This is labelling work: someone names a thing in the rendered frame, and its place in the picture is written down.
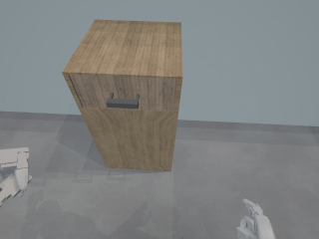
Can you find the robot left hand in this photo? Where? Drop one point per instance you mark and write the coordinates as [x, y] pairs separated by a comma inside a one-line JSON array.
[[14, 168]]

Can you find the cabinet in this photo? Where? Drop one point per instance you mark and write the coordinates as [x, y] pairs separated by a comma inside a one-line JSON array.
[[131, 139]]

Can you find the robot right hand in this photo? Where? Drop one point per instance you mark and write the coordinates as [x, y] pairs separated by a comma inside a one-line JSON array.
[[258, 228]]

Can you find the handle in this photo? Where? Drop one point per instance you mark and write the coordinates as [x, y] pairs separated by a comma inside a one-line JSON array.
[[122, 103]]

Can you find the drawer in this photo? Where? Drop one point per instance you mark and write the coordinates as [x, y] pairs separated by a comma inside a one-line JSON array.
[[156, 94]]

